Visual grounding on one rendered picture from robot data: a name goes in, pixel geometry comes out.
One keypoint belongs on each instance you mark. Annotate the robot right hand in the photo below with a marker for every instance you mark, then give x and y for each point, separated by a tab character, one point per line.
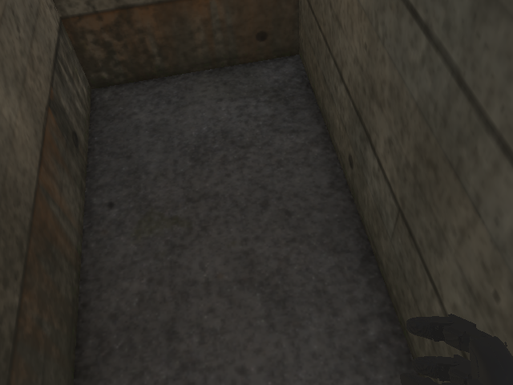
491	363

